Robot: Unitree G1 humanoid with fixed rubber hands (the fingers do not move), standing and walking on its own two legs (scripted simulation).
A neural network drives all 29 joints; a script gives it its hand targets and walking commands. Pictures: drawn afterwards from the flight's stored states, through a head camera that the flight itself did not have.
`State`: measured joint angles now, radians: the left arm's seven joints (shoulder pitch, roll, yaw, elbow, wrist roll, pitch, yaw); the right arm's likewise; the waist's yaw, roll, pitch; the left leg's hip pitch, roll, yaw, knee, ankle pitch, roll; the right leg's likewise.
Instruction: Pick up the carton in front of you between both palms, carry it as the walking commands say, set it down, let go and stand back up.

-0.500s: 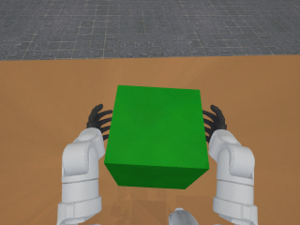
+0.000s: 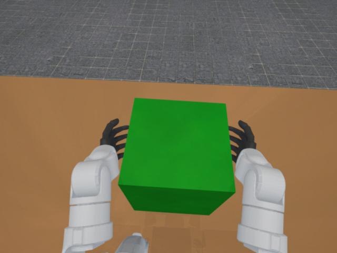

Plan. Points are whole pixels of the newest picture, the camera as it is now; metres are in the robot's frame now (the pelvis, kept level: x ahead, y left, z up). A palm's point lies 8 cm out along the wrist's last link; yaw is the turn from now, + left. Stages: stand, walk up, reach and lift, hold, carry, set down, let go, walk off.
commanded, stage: carry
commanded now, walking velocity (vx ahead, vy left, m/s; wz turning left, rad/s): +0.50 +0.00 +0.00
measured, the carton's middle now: (175, 162) +0.34 +0.02 +0.00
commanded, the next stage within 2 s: none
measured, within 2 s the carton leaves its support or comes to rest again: neither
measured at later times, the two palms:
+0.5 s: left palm (138, 70) +0.65 +0.17 +0.04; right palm (228, 77) +0.64 -0.13 +0.05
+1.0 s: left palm (154, 36) +0.95 +0.16 +0.00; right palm (221, 37) +0.98 -0.14 +0.00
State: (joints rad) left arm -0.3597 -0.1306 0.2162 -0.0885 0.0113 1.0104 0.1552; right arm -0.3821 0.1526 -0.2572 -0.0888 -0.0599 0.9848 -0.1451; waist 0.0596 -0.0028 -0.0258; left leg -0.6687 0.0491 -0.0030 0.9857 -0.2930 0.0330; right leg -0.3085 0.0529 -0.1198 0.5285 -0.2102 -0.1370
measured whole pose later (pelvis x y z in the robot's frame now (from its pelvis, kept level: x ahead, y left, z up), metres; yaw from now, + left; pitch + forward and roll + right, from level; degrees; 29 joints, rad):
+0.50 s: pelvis +0.33 +0.04 -0.04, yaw -2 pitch +5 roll -1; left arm -0.36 -0.15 0.23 -0.11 0.05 1.03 0.15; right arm -0.39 0.12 -0.24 -0.06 0.00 0.98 -0.16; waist -0.06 0.00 -0.03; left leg -0.31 -0.05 0.12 0.53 -0.21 0.13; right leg -0.69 -0.06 -0.01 1.02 -0.30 -0.04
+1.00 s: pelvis +0.64 -0.01 -0.07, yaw +0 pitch +5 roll +1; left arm -0.36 -0.13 0.22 -0.07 0.02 1.00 0.15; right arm -0.38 0.15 -0.26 -0.07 -0.06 0.98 -0.14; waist 0.06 0.00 -0.03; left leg -0.67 0.05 0.00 1.00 -0.30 0.03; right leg -0.32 0.05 -0.11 0.53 -0.20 -0.13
